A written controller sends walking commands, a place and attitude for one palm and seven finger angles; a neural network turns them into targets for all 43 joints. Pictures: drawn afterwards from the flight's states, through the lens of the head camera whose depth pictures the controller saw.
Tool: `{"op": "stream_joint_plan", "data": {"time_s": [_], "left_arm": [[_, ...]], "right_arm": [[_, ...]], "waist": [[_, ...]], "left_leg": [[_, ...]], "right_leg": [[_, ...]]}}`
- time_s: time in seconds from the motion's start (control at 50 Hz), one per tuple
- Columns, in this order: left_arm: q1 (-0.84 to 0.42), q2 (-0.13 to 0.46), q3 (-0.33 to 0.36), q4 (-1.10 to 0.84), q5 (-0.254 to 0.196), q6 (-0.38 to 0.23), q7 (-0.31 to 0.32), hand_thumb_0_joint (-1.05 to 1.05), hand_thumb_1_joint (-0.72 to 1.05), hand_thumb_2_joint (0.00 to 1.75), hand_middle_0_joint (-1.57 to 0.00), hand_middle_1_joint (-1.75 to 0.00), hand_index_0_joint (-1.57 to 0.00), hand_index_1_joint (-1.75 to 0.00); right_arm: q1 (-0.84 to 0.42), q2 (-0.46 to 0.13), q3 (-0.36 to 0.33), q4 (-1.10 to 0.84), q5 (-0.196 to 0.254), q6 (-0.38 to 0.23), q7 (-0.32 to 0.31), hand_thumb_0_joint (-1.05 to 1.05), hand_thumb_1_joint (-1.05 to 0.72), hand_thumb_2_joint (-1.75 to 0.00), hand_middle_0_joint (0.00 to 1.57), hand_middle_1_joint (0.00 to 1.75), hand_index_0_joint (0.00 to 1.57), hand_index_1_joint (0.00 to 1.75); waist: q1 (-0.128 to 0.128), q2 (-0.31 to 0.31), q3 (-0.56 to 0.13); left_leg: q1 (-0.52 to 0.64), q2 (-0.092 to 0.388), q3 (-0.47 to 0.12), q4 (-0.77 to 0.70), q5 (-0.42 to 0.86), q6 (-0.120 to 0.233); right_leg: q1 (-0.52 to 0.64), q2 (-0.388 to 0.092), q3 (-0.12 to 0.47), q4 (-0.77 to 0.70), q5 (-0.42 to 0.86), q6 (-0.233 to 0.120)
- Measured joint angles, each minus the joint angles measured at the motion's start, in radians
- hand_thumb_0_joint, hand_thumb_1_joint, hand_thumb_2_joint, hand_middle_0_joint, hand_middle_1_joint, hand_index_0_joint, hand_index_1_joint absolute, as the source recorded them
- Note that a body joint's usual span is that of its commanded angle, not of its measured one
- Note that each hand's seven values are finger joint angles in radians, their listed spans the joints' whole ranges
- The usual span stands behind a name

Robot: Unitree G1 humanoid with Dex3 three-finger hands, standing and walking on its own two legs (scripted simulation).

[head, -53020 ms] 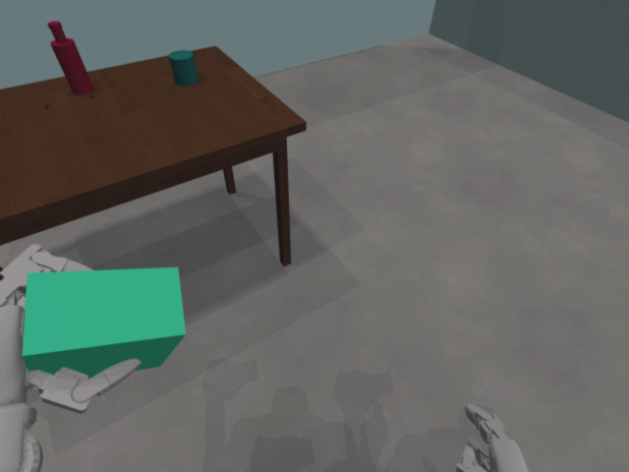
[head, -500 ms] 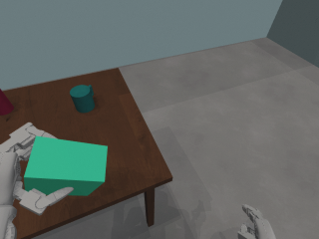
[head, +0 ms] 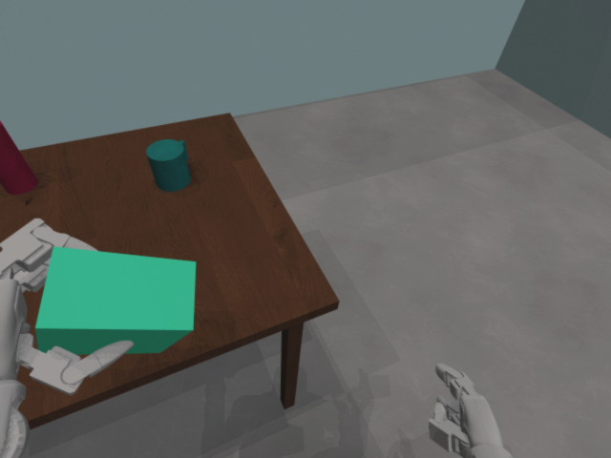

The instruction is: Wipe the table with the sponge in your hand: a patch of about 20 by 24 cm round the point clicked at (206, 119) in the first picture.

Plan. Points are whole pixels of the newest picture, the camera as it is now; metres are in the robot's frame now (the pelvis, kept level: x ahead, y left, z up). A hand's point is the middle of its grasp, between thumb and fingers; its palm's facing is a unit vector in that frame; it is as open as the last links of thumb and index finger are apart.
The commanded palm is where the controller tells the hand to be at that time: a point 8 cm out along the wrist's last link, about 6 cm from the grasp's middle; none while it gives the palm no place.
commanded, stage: step back with the hand held close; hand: left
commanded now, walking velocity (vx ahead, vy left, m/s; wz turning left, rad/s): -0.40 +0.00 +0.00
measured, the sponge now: (136, 310) +0.23 +0.20 +0.14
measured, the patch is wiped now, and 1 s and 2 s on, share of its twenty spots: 1.00 1.00 1.00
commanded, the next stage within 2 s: stop stepping back and stand still in 0.50 s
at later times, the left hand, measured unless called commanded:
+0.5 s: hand out of the picture +0.11 +0.25 +0.17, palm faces +0.37 -0.84 -0.40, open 10.6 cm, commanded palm +0.06 +0.28 +0.19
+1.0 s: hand out of the picture -0.05 +0.26 +0.16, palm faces +0.45 -0.83 -0.34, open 10.6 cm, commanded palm -0.09 +0.30 +0.19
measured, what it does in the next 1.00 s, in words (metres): walks backwards: left foot, then right foot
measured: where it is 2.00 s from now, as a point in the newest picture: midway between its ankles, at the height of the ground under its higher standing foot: outside the picture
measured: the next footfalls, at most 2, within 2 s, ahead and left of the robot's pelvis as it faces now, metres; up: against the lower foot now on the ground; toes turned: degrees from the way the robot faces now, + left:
left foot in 0.26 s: +0.02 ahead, +0.11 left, +0.00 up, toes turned +2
right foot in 0.54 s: -0.10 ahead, -0.13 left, +0.00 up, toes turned +2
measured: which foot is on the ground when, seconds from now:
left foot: down 0.00-0.10, up 0.12-0.24, down 0.26-0.58, up 0.60-0.78, down 0.80-1.00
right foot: down 0.00-0.32, up 0.34-0.52, down 0.54-1.00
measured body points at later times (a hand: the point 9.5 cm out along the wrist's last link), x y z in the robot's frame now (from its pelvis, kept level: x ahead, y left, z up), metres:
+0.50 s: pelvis -0.10 +0.01 +0.00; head -0.08 +0.04 +0.45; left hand +0.08 +0.29 +0.19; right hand +0.08 -0.21 -0.07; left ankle -0.02 +0.11 -0.73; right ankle -0.12 -0.13 -0.72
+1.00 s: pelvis -0.23 +0.01 +0.00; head -0.26 +0.02 +0.44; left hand -0.08 +0.30 +0.17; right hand -0.08 -0.23 -0.08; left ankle -0.23 +0.12 -0.73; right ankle -0.19 -0.09 -0.73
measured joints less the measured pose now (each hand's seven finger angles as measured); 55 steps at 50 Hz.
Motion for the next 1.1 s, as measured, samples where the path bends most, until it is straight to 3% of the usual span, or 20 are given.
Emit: {"op": "stream_joint_plan", "data": {"time_s": [0.08, 0.14, 0.2, 0.26, 0.3, 0.34, 0.42, 0.54, 0.58, 0.62, 0.66, 0.72, 0.8, 0.88, 0.92, 0.98, 1.02, 1.06, 1.1], "left_arm": [[0.027, 0.01, -0.01, -0.024, 0.007, -0.003, -0.009, -0.01, -0.56, 1.06, -0.68, -1.3, -0.7, -1.31], [0.04, 0.024, -0.014, -0.045, -0.002, -0.011, -0.003, -0.01, -0.56, 1.06, -0.68, -1.3, -0.7, -1.31], [0.043, 0.03, -0.018, -0.061, -0.012, -0.02, 0.007, -0.01, -0.56, 1.06, -0.68, -1.3, -0.7, -1.31], [0.037, 0.036, -0.009, -0.068, -0.009, -0.032, 0.013, -0.01, -0.56, 1.06, -0.68, -1.3, -0.7, -1.31], [0.027, 0.044, 0.007, -0.061, -0.007, -0.04, 0.018, -0.01, -0.56, 1.06, -0.68, -1.3, -0.7, -1.31], [0.048, 0.064, 0.044, -0.061, -0.007, -0.035, 0.023, -0.01, -0.56, 1.06, -0.68, -1.3, -0.7, -1.31], [0.084, 0.07, 0.067, -0.075, -0.004, -0.019, 0.027, -0.01, -0.56, 1.06, -0.68, -1.3, -0.7, -1.31], [0.037, 0.023, 0.024, -0.083, 0.001, -0.021, 0.027, -0.01, -0.56, 1.06, -0.68, -1.3, -0.7, -1.31], [0.002, -0.003, 0.0, -0.061, 0.008, -0.025, 0.015, -0.01, -0.56, 1.06, -0.68, -1.3, -0.7, -1.31], [-0.003, -0.001, -0.017, -0.059, 0.008, -0.029, 0.006, -0.01, -0.56, 1.06, -0.68, -1.3, -0.7, -1.31], [0.027, 0.008, -0.024, -0.066, -0.001, -0.035, 0.001, -0.01, -0.56, 1.06, -0.68, -1.3, -0.7, -1.31], [0.071, 0.028, -0.011, -0.056, -0.006, -0.027, -0.001, -0.01, -0.57, 1.06, -0.68, -1.3, -0.7, -1.31], [0.048, 0.038, 0.01, -0.004, -0.003, -0.02, 0.016, -0.01, -0.57, 1.06, -0.68, -1.3, -0.7, -1.31], [0.053, 0.027, 0.044, 0.046, 0.0, 0.009, 0.038, -0.01, -0.57, 1.06, -0.68, -1.3, -0.7, -1.31], [0.065, 0.008, 0.033, 0.045, 0.007, 0.022, 0.041, -0.01, -0.57, 1.06, -0.68, -1.3, -0.7, -1.31], [0.057, -0.013, 0.002, 0.038, 0.015, 0.007, 0.036, -0.02, -0.57, 1.06, -0.68, -1.3, -0.7, -1.31], [0.024, -0.029, -0.025, 0.048, 0.021, -0.006, 0.028, -0.01, -0.57, 1.06, -0.68, -1.3, -0.7, -1.31], [-0.005, -0.035, -0.041, 0.055, 0.019, -0.017, 0.023, -0.01, -0.57, 1.06, -0.68, -1.3, -0.7, -1.31], [-0.019, -0.032, -0.043, 0.053, 0.013, -0.021, 0.023, -0.01, -0.57, 1.06, -0.68, -1.3, -0.7, -1.31]], "right_arm": [[-0.003, -0.004, -0.003, -0.019, 0.002, 0.001, 0.001, 0.01, -0.9, -0.9, 0.21, 0.3, 0.2, 0.3], [0.014, -0.013, -0.017, -0.013, 0.005, 0.015, -0.002, 0.01, -0.9, -0.9, 0.21, 0.3, 0.2, 0.3], [0.034, -0.021, -0.03, 0.011, 0.01, 0.035, -0.005, 0.01, -0.9, -0.9, 0.21, 0.3, 0.2, 0.3], [0.052, -0.044, -0.038, 0.01, 0.006, 0.045, -0.013, 0.01, -0.9, -0.9, 0.21, 0.3, 0.2, 0.3], [0.039, -0.051, -0.053, 0.018, 0.006, 0.043, -0.02, 0.01, -0.9, -0.9, 0.21, 0.3, 0.2, 0.3], [0.024, -0.039, -0.058, 0.016, 0.004, 0.04, -0.019, 0.01, -0.9, -0.9, 0.2, 0.3, 0.2, 0.3], [0.029, -0.01, -0.053, 0.014, -0.014, -0.015, -0.003, 0.01, -0.9, -0.9, 0.2, 0.3, 0.2, 0.3], [0.01, 0.024, -0.012, 0.046, -0.021, -0.058, 0.014, 0.01, -0.9, -0.9, 0.21, 0.3, 0.2, 0.3], [-0.011, 0.017, -0.009, 0.053, -0.017, -0.056, 0.017, 0.01, -0.9, -0.9, 0.21, 0.3, 0.2, 0.3], [-0.01, 0.02, -0.014, 0.052, -0.005, -0.045, 0.016, 0.01, -0.9, -0.9, 0.21, 0.3, 0.2, 0.3], [0.008, 0.026, -0.019, 0.051, 0.005, -0.027, 0.01, 0.01, -0.9, -0.9, 0.21, 0.3, 0.2, 0.3], [0.047, 0.018, -0.017, 0.037, 0.01, -0.003, 0.0, 0.01, -0.9, -0.9, 0.21, 0.3, 0.2, 0.3], [0.091, -0.045, -0.03, 0.01, 0.013, -0.013, -0.016, 0.01, -0.9, -0.9, 0.21, 0.3, 0.2, 0.3], [0.093, -0.04, -0.04, 0.039, 0.015, -0.031, -0.017, 0.01, -0.9, -0.9, 0.21, 0.3, 0.2, 0.3], [0.117, -0.039, -0.039, 0.045, 0.012, -0.055, -0.009, 0.01, -0.9, -0.9, 0.2, 0.3, 0.2, 0.3], [0.141, -0.044, -0.03, 0.062, 0.008, -0.074, -0.001, 0.01, -0.9, -0.9, 0.2, 0.3, 0.2, 0.3], [0.134, -0.048, -0.03, 0.085, 0.005, -0.062, 0.001, 0.01, -0.9, -0.9, 0.2, 0.3, 0.2, 0.3], [0.122, -0.04, -0.03, 0.107, 0.006, -0.043, 0.0, 0.01, -0.9, -0.9, 0.21, 0.3, 0.2, 0.3], [0.109, -0.032, -0.021, 0.111, 0.002, -0.028, -0.005, 0.01, -0.9, -0.9, 0.21, 0.3, 0.2, 0.3]], "waist": [[-0.011, 0.022, 0.002], [-0.018, 0.015, -0.008], [-0.026, -0.023, -0.019], [-0.047, -0.032, -0.031], [-0.057, -0.035, -0.014], [-0.052, -0.057, 0.007], [-0.032, -0.051, 0.014], [0.001, -0.024, 0.013], [-0.001, 0.039, 0.036], [-0.009, 0.053, 0.039], [-0.015, 0.021, 0.016], [-0.035, -0.029, -0.031], [-0.068, -0.013, -0.064], [-0.059, -0.067, -0.035], [-0.054, -0.059, -0.038], [-0.039, -0.027, -0.041], [-0.034, 0.006, -0.034], [-0.025, 0.002, -0.034], [-0.027, -0.012, -0.037]], "left_leg": [[-0.034, 0.02, -0.017, 0.042, -0.022, -0.01], [-0.081, 0.022, -0.035, 0.131, -0.142, -0.05], [-0.076, 0.027, -0.045, 0.235, -0.172, -0.078], [-0.005, 0.068, -0.062, 0.13, -0.121, -0.075], [-0.02, 0.058, -0.065, 0.107, -0.141, -0.072], [-0.03, 0.049, -0.038, 0.101, -0.108, -0.065], [-0.043, 0.064, -0.014, 0.075, -0.063, -0.058], [-0.071, 0.094, 0.001, 0.027, 0.017, -0.072], [-0.088, 0.129, -0.032, 0.031, 0.042, -0.081], [-0.114, 0.122, -0.056, 0.101, -0.052, -0.093], [-0.14, 0.078, -0.054, 0.285, -0.167, -0.103], [-0.087, 0.051, -0.024, 0.377, -0.243, -0.094], [0.098, 0.086, -0.036, 0.076, -0.222, -0.057], [0.113, 0.044, -0.003, 0.078, -0.181, -0.064], [0.126, 0.043, -0.004, 0.062, -0.162, -0.065], [0.113, 0.055, -0.019, 0.092, -0.164, -0.064], [0.084, 0.069, -0.043, 0.155, -0.237, -0.052], [0.055, 0.067, -0.036, 0.229, -0.272, -0.045], [0.076, 0.067, -0.021, 0.186, -0.289, -0.035]], "right_leg": [[-0.012, 0.016, -0.024, -0.005, 0.029, -0.005], [-0.027, 0.017, -0.044, -0.008, 0.038, -0.016], [-0.041, -0.004, -0.047, -0.007, 0.048, -0.014], [-0.086, -0.021, -0.06, 0.014, 0.053, 0.002], [-0.117, -0.037, -0.065, 0.026, 0.065, 0.019], [-0.139, -0.045, -0.039, 0.048, 0.064, 0.019], [-0.14, -0.021, -0.006, 0.189, -0.099, 0.012], [0.015, -0.015, 0.001, 0.007, -0.047, 0.013], [0.028, 0.026, -0.025, -0.043, -0.001, 0.011], [0.019, 0.033, -0.038, -0.052, 0.038, 0.0], [-0.007, 0.008, -0.029, -0.04, 0.05, -0.004], [-0.042, -0.031, -0.017, -0.037, 0.069, 0.004], [-0.115, -0.049, -0.058, 0.027, 0.067, 0.024], [-0.13, -0.064, -0.028, 0.146, -0.042, 0.017], [-0.099, -0.051, -0.043, 0.157, -0.058, 0.014], [-0.009, -0.023, -0.07, 0.028, 0.02, -0.004], [-0.006, -0.005, -0.094, 0.017, 0.054, -0.026], [-0.019, -0.008, -0.097, 0.028, 0.051, -0.038], [-0.042, -0.018, -0.093, 0.056, 0.03, -0.043]]}}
